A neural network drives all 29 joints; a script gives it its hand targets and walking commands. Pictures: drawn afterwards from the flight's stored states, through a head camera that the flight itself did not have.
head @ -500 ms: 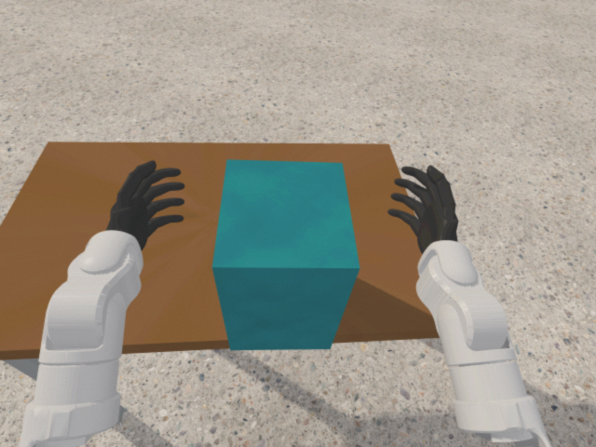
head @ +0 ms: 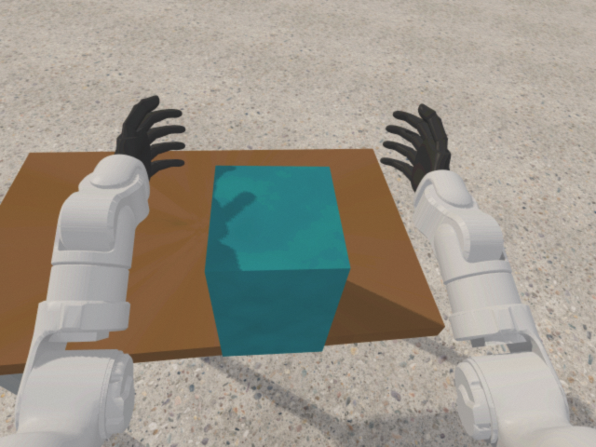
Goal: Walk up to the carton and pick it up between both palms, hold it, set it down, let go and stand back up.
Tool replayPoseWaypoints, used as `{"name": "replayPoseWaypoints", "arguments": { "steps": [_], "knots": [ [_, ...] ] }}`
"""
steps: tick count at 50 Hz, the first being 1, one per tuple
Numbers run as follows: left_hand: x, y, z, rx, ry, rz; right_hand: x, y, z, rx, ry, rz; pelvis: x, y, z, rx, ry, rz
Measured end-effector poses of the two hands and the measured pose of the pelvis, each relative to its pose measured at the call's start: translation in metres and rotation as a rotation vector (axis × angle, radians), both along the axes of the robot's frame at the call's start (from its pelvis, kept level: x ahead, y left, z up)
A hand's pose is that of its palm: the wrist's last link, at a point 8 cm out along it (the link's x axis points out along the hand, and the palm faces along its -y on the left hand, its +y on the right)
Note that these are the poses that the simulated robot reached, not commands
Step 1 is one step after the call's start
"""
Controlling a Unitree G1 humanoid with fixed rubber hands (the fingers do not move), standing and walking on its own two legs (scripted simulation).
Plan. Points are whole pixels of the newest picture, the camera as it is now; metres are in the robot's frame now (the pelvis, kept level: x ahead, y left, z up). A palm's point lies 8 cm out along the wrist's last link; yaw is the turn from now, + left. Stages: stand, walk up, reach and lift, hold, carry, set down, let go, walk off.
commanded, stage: reach and lift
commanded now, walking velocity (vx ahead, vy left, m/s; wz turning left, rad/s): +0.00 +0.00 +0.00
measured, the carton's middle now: (273, 266) +0.37 +0.00 +0.02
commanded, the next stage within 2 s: none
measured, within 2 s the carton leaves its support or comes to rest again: neither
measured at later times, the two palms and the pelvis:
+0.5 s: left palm (155, 195) +0.42 +0.16 +0.13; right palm (393, 206) +0.39 -0.16 +0.12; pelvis +0.00 +0.00 +0.00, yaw +1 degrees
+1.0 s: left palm (176, 218) +0.41 +0.14 +0.08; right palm (379, 225) +0.39 -0.15 +0.08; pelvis -0.01 +0.00 +0.00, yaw +2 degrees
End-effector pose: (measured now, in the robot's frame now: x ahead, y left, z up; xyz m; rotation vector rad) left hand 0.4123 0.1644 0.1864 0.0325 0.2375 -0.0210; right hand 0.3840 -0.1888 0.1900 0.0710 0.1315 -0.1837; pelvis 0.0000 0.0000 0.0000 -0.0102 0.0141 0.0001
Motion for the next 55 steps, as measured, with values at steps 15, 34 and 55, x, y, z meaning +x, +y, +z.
{"name": "replayPoseWaypoints", "arguments": {
  "steps": [15, 34, 55],
  "knots": [
    [0.021, -0.004, -0.003, 0.023, 0.008, 0.012, 0.015, 0.008, -0.009, -0.005, 0.054, -0.014, 0.0, -0.001, 0.001, -0.002, -0.008, 0.007],
    [0.002, -0.019, -0.093, 0.024, 0.054, 0.036, 0.006, 0.035, -0.101, -0.008, 0.111, -0.038, -0.007, -0.001, -0.003, -0.004, 0.06, 0.018],
    [0.003, -0.037, -0.102, 0.012, 0.011, 0.023, 0.007, 0.041, -0.108, -0.016, 0.092, -0.029, -0.011, -0.002, -0.004, -0.003, 0.099, 0.028]
  ]
}}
